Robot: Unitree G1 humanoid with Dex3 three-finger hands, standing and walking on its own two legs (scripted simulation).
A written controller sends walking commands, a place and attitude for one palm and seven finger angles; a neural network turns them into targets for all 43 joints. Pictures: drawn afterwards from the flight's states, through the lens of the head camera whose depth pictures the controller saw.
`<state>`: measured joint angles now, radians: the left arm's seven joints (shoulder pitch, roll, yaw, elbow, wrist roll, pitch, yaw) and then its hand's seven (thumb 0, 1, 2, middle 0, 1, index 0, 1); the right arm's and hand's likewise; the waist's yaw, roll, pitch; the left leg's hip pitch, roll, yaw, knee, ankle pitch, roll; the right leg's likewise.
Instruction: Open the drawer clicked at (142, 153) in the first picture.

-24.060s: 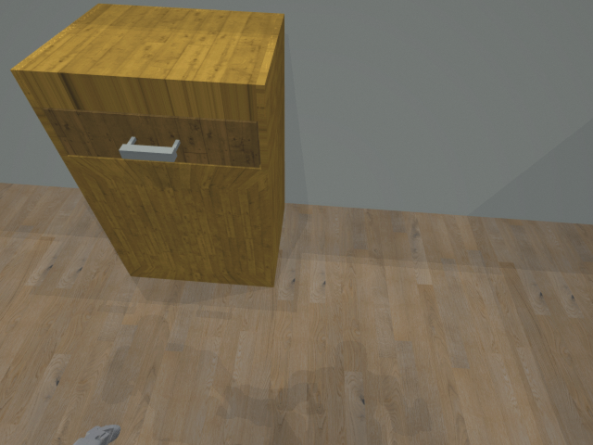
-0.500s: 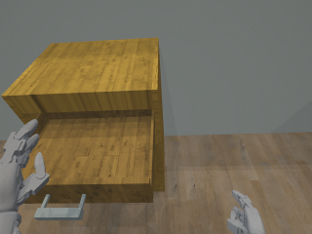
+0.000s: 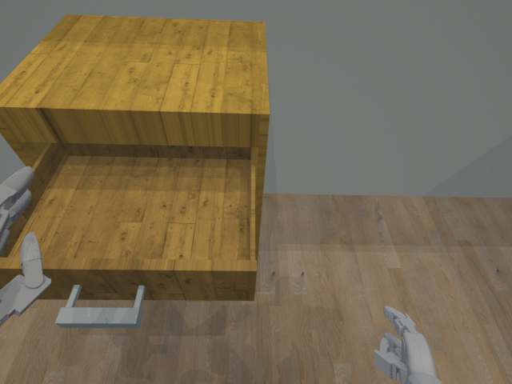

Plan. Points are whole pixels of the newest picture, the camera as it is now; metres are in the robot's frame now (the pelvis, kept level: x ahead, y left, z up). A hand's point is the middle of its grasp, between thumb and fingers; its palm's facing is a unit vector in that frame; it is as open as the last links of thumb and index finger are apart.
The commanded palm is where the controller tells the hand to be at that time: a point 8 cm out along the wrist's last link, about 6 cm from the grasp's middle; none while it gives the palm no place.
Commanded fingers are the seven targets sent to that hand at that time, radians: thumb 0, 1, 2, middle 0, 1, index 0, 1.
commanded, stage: step back with the hand held close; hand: left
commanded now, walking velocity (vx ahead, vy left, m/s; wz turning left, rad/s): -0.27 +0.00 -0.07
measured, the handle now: (104, 304) +0.26 +0.28 -0.09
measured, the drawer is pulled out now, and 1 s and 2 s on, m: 0.30 0.30 0.30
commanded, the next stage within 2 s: stop stepping back and stand still in 0.88 s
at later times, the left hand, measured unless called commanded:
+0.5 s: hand out of the picture +0.13 +0.25 +0.16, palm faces +0.36 -0.81 -0.46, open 7.4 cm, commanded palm +0.05 +0.29 +0.18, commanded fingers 0.00 0.90 0.90 -0.20 -0.30 -0.20 -0.30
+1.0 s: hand out of the picture +0.03 +0.23 +0.15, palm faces +0.29 -0.82 -0.49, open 7.4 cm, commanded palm -0.04 +0.27 +0.18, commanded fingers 0.00 0.90 0.90 -0.20 -0.30 -0.20 -0.30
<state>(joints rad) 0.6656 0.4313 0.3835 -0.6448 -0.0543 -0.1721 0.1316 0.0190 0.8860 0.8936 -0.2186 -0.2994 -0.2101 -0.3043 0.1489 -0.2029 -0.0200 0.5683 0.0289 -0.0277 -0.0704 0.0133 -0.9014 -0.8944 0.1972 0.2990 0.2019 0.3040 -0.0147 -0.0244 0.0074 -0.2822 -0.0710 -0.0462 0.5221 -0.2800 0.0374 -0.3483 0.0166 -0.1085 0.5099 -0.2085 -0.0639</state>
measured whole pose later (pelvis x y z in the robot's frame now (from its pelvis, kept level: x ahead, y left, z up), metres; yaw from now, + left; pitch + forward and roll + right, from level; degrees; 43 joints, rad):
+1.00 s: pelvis -0.17 -0.01 +0.00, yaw +0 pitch +4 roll +1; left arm 0.67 0.45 0.41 -0.68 -0.05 -0.19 0.14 0.02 0.89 0.89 -0.22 -0.30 -0.21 -0.30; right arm 0.10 -0.17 -0.04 0.59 0.00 -0.06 -0.07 0.01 -0.90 -0.89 0.20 0.30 0.20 0.30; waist -0.01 -0.09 0.03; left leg -0.34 0.00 0.02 0.53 -0.25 -0.01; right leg -0.51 0.01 -0.01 0.78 -0.39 0.00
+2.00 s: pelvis -0.24 -0.03 -0.01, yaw +2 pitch +0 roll +1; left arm 0.29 0.22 0.04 0.58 0.04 0.06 0.02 0.01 0.91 0.89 -0.20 -0.30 -0.19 -0.30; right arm 0.16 -0.22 0.01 0.81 -0.02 -0.02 0.01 0.01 -0.90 -0.89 0.20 0.30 0.20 0.30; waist -0.01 -0.01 0.03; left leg -0.21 -0.05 0.03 0.55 -0.34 0.03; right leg -0.34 -0.02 -0.03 0.61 -0.27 -0.03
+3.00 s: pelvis -0.24 -0.04 +0.01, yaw +1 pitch -1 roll +0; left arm 0.30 0.12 0.01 1.13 0.01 0.00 0.04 0.01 0.91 0.89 -0.20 -0.30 -0.20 -0.30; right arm 0.37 -0.10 0.00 1.11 -0.01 0.00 -0.04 0.00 -0.90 -0.89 0.20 0.30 0.20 0.30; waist -0.01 0.00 0.05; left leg -0.11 -0.01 0.03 0.41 -0.27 0.01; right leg -0.22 0.03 -0.03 0.42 -0.17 -0.04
